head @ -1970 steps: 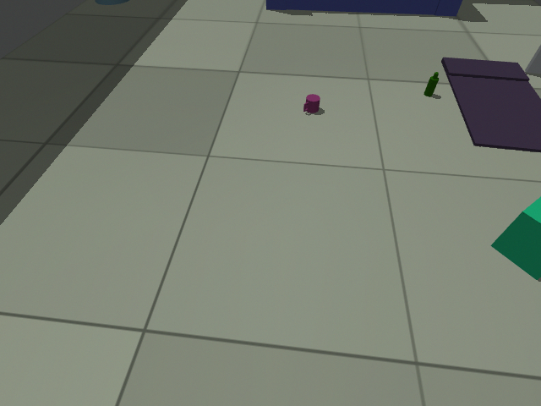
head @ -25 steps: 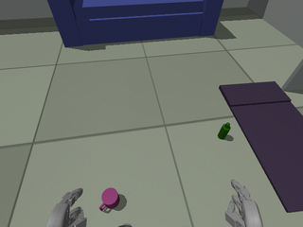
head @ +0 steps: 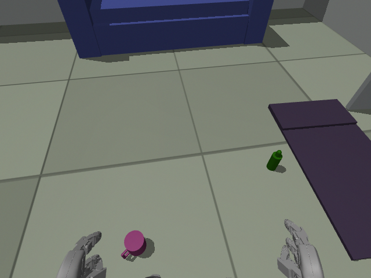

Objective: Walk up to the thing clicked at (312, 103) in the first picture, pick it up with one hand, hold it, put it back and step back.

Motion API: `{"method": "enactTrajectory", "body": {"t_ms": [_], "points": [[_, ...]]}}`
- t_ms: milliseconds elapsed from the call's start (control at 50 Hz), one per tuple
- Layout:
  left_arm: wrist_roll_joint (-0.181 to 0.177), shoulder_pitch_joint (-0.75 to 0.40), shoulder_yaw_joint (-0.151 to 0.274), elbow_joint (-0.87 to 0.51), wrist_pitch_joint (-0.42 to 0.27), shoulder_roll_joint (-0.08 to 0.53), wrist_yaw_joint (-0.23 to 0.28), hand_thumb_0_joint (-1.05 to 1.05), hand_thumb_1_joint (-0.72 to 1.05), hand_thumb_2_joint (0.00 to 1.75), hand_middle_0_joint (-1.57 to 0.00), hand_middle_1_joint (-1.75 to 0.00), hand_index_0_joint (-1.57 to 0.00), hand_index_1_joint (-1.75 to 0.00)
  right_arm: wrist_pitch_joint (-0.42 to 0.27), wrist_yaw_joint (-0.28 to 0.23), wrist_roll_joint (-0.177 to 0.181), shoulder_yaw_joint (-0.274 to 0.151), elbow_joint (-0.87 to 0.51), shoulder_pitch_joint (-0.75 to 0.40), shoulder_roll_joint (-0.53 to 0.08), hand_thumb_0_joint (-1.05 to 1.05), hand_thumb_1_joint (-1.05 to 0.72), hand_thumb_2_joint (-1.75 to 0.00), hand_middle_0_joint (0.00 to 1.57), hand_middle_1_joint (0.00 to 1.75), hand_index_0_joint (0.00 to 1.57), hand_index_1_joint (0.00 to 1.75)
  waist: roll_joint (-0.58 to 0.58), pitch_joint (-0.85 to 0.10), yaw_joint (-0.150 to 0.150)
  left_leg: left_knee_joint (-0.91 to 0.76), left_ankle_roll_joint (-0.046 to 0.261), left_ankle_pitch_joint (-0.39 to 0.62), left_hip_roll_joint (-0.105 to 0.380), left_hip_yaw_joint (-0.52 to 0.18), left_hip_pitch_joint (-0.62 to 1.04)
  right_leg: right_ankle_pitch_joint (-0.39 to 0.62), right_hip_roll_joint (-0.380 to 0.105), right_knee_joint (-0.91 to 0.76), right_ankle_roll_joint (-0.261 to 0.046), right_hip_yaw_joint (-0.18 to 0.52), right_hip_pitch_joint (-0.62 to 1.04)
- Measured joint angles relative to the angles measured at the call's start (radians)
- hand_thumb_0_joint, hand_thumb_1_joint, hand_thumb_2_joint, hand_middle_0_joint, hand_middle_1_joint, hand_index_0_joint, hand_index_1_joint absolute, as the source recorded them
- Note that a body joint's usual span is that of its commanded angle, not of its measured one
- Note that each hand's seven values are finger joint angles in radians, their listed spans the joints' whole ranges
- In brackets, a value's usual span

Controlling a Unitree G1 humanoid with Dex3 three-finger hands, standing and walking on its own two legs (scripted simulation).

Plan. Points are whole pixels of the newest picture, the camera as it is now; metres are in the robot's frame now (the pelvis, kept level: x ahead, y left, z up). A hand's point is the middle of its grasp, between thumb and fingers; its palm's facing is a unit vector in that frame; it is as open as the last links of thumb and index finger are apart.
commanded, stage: stand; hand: left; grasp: from above
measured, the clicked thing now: (132, 246) +0.37 +0.25 -0.67
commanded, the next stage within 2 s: none
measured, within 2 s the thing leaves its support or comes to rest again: neither
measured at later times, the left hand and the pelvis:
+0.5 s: hand out of the picture +0.07 +0.24 -0.11, palm faces +0.07 -0.94 -0.33, open 7.4 cm; pelvis -0.01 +0.01 +0.04, yaw +1 degrees
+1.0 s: hand out of the picture +0.01 +0.24 -0.10, palm faces +0.07 -0.94 -0.32, open 7.4 cm; pelvis -0.02 +0.00 +0.07, yaw +2 degrees
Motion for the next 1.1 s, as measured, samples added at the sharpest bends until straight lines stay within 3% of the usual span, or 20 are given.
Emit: {"method": "enactTrajectory", "body": {"t_ms": [80, 140, 180, 300, 440, 660, 1100], "points": [[-0.001, -0.002, 0.002, 0.003, -0.003, -0.002, 0.001, 0.01, 0.91, 0.90, -0.20, -0.30, -0.20, -0.30, 0.002, 0.000, 0.001, 0.000, -0.001, 0.000, 0.000, 0.01, -0.91, -0.90, 0.20, 0.30, 0.20, 0.30, 0.001, 0.000, 0.001, 0.000, 0.000, 0.000, 0.000, 0.000, 0.000, 0.000, 0.000, 0.001, 0.000, 0.000, 0.000], [0.070, -0.141, -0.027, 0.252, -0.184, 0.020, 0.010, 0.01, 0.90, 0.90, -0.20, -0.30, -0.20, -0.30, 0.058, 0.052, -0.073, -0.015, 0.106, -0.053, -0.013, 0.01, -0.91, -0.90, 0.20, 0.30, 0.20, 0.30, -0.031, 0.090, 0.030, -0.051, 0.007, 0.026, -0.023, 0.013, 0.095, 0.006, -0.024, -0.019, -0.001, 0.010, 0.082], [0.095, -0.222, -0.022, 0.422, -0.262, 0.030, 0.012, 0.01, 0.90, 0.90, -0.20, -0.30, -0.20, -0.30, 0.112, 0.097, -0.097, -0.009, 0.181, -0.087, -0.032, 0.01, -0.91, -0.90, 0.20, 0.30, 0.20, 0.30, -0.051, 0.125, 0.048, -0.099, 0.009, 0.051, -0.034, 0.024, 0.147, 0.019, -0.036, -0.045, -0.001, 0.020, 0.122], [0.104, -0.293, 0.010, 0.709, -0.365, 0.058, 0.013, 0.01, 0.90, 0.90, -0.20, -0.30, -0.20, -0.30, 0.165, 0.159, -0.065, -0.048, 0.290, -0.108, -0.056, 0.01, -0.91, -0.89, 0.21, 0.30, 0.20, 0.30, -0.066, 0.188, 0.061, -0.214, 0.015, 0.105, -0.046, 0.037, 0.257, 0.064, -0.049, -0.137, 0.006, 0.031, 0.219], [0.100, -0.288, 0.029, 0.930, -0.407, 0.060, 0.017, 0.01, 0.91, 0.90, -0.20, -0.30, -0.20, -0.30, 0.190, 0.164, -0.061, -0.075, 0.386, -0.092, -0.068, 0.01, -0.91, -0.90, 0.20, 0.30, 0.20, 0.30, -0.056, 0.201, 0.060, -0.308, 0.023, 0.144, -0.049, 0.033, 0.355, 0.111, -0.053, -0.247, 0.015, 0.024, 0.327], [0.089, -0.295, 0.018, 1.134, -0.429, 0.047, 0.011, 0.01, 0.91, 0.90, -0.20, -0.30, -0.20, -0.30, 0.209, 0.156, -0.045, -0.063, 0.499, -0.107, -0.043, 0.01, -0.91, -0.90, 0.20, 0.30, 0.20, 0.30, -0.050, 0.217, 0.061, -0.481, 0.026, 0.235, -0.051, 0.021, 0.488, 0.210, -0.055, -0.441, 0.022, 0.009, 0.473], [0.084, -0.332, 0.009, 1.270, -0.449, 0.068, 0.003, 0.01, 0.91, 0.90, -0.20, -0.30, -0.20, -0.30, 0.223, 0.162, -0.033, -0.062, 0.594, -0.130, -0.073, 0.00, -0.91, -0.90, 0.20, 0.30, 0.20, 0.30, -0.036, 0.226, 0.054, -0.624, 0.010, 0.321, -0.040, 0.004, 0.567, 0.287, -0.043, -0.575, 0.010, -0.010, 0.552]]}}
